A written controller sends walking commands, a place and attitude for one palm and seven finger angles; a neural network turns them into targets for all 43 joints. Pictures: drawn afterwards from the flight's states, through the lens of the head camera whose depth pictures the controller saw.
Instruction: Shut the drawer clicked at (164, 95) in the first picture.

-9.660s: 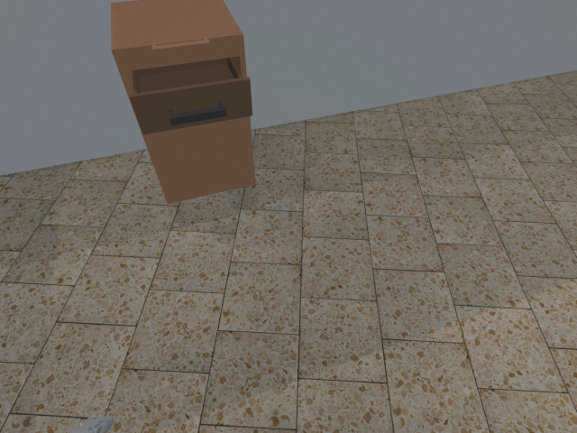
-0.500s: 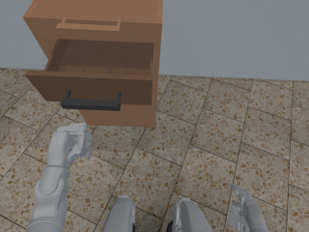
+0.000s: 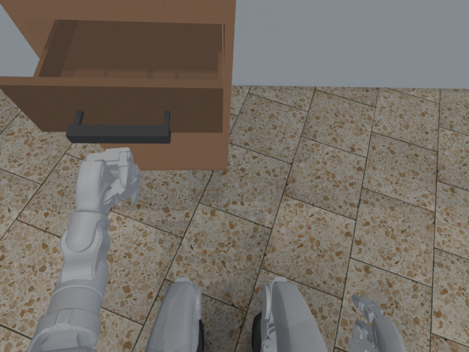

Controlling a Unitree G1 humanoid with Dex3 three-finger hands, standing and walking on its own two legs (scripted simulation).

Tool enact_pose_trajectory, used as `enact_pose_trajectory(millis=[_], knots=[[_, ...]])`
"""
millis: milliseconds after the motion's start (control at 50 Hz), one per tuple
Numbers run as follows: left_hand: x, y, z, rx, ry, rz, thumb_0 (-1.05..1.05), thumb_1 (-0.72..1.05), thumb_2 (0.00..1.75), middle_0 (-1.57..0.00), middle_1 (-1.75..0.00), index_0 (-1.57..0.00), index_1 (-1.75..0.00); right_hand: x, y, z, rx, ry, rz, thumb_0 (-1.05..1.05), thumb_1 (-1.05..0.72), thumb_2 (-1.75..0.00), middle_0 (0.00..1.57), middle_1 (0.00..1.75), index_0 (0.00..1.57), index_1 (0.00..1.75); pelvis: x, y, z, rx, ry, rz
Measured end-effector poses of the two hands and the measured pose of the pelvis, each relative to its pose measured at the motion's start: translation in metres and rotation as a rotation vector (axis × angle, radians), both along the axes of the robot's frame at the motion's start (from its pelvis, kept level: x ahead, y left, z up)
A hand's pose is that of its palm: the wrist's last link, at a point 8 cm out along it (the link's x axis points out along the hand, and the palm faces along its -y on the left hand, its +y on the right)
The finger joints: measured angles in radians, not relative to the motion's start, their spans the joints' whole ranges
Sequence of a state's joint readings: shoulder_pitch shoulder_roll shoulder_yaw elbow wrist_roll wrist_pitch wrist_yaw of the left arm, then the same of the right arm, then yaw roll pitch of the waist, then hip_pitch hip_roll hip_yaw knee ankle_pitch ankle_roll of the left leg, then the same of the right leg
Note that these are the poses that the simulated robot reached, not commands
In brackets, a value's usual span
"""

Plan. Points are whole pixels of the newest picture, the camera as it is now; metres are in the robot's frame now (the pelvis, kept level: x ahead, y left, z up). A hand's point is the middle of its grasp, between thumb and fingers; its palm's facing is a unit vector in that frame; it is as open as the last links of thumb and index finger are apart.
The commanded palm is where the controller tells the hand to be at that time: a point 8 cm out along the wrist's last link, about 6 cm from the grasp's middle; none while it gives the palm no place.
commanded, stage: bring the fist close to the handle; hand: left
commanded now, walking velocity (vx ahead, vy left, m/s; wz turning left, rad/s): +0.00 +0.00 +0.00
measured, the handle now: (122, 124) +0.52 +0.23 -0.02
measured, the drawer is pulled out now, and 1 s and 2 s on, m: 0.17 0.17 0.07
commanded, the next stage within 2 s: push the drawer shut in 0.68 s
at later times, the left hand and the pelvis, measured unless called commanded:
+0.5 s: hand (147, 171) +0.42 +0.16 -0.02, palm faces +0.00 -1.00 -0.05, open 3.3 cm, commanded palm +0.39 +0.22 -0.02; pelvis +0.00 +0.00 -0.03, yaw +0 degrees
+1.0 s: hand (145, 163) +0.43 +0.17 -0.02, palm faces +0.01 -1.00 -0.05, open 3.3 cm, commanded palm +0.42 +0.21 -0.02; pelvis -0.01 -0.01 -0.03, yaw +0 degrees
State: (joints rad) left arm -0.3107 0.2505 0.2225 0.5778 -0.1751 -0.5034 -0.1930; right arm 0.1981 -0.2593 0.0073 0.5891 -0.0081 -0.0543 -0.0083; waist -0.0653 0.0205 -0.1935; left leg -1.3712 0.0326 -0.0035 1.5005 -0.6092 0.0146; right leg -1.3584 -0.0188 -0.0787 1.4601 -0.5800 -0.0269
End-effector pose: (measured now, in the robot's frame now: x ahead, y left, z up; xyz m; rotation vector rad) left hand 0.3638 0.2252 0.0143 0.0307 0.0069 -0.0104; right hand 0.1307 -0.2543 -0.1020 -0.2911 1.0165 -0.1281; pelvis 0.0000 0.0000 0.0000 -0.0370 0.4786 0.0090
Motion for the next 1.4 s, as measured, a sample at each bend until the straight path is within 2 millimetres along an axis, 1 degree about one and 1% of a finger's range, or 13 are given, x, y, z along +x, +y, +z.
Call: enact_pose_trajectory(millis=[220, 320, 420, 620, 760, 860, 920, 980, 1040, 1260, 1400], knots=[[0.024, 0.001, -0.022, 0.007, -0.004, 0.012, 0.02, 0.9, 0.9, -1.4, -1.6, -1.4, -1.6, -0.009, -0.002, -0.02, -0.01, 0.051, -0.004, 0.01, -0.9, -0.9, 0.2, 0.3, 0.2, 0.3, -0.003, 0.0, -0.017, -0.004, 0.042, -0.001], [0.033, -0.003, -0.031, 0.011, -0.003, 0.003, 0.02, 0.9, 0.9, -1.4, -1.6, -1.4, -1.6, -0.014, -0.005, -0.03, -0.011, 0.081, -0.006, 0.01, -0.9, -0.9, 0.2, 0.3, 0.2, 0.3, -0.004, 0.0, -0.025, -0.005, 0.056, -0.001], [0.035, -0.007, -0.032, 0.012, -0.008, 0.001, 0.02, 0.9, 0.9, -1.4, -1.6, -1.4, -1.6, -0.019, -0.007, -0.036, -0.001, 0.103, -0.021, 0.01, -0.9, -0.9, 0.2, 0.3, 0.2, 0.3, -0.004, -0.002, -0.028, -0.002, 0.062, -0.006], [0.03, -0.006, -0.027, 0.021, 0.004, 0.018, 0.02, 0.9, 0.9, -1.4, -1.6, -1.4, -1.6, -0.019, -0.008, -0.034, 0.012, 0.115, -0.023, 0.01, -0.9, -0.9, 0.2, 0.3, 0.2, 0.3, -0.004, -0.007, -0.023, 0.003, 0.055, -0.004], [0.033, -0.004, -0.027, 0.015, -0.004, 0.016, 0.02, 0.9, 0.9, -1.4, -1.6, -1.4, -1.6, -0.015, -0.013, -0.031, -0.007, 0.096, -0.021, 0.01, -0.9, -0.9, 0.2, 0.3, 0.2, 0.3, -0.004, -0.009, -0.024, 0.0, 0.055, -0.002], [0.032, -0.005, -0.027, 0.013, -0.008, 0.008, 0.02, 0.9, 0.9, -1.4, -1.6, -1.4, -1.6, -0.013, -0.015, -0.03, -0.012, 0.088, -0.022, 0.01, -0.9, -0.9, 0.2, 0.3, 0.2, 0.3, -0.004, -0.009, -0.024, -0.001, 0.051, -0.003], [0.036, -0.004, -0.029, 0.016, -0.002, 0.013, 0.02, 0.9, 0.9, -1.4, -1.6, -1.41, -1.6, -0.014, -0.016, -0.03, -0.02, 0.091, -0.016, 0.01, -0.9, -0.9, 0.2, 0.3, 0.2, 0.3, -0.005, -0.009, -0.025, -0.002, 0.052, -0.001], [0.044, -0.003, -0.029, 0.017, -0.01, 0.02, 0.02, 0.9, 0.9, -1.4, -1.6, -1.41, -1.6, -0.016, -0.016, -0.032, -0.028, 0.095, -0.014, 0.01, -0.9, -0.9, 0.2, 0.3, 0.2, 0.3, -0.006, -0.008, -0.027, -0.006, 0.056, 0.001], [0.053, -0.003, -0.026, 0.02, -0.026, 0.017, 0.02, 0.9, 0.9, -1.4, -1.6, -1.41, -1.6, -0.021, -0.016, -0.034, -0.031, 0.107, -0.018, 0.0, -0.9, -0.9, 0.2, 0.3, 0.2, 0.3, -0.007, -0.008, -0.029, -0.008, 0.061, 0.002], [0.059, 0.001, -0.032, 0.024, -0.014, 0.019, -0.06, 0.82, 0.96, -1.4, -1.6, -1.4, -1.6, -0.052, -0.012, -0.043, -0.032, 0.195, -0.02, 0.0, -0.9, -0.9, 0.2, 0.3, 0.2, 0.3, -0.015, -0.006, -0.034, -0.013, 0.06, 0.009], [0.07, 0.005, -0.032, 0.025, -0.02, 0.018, -0.07, 0.77, 0.97, -1.4, -1.6, -1.41, -1.6, -0.072, -0.015, -0.045, -0.057, 0.22, -0.034, 0.0, -0.9, -0.9, 0.2, 0.3, 0.21, 0.3, -0.023, -0.006, -0.04, -0.023, 0.06, 0.012]])
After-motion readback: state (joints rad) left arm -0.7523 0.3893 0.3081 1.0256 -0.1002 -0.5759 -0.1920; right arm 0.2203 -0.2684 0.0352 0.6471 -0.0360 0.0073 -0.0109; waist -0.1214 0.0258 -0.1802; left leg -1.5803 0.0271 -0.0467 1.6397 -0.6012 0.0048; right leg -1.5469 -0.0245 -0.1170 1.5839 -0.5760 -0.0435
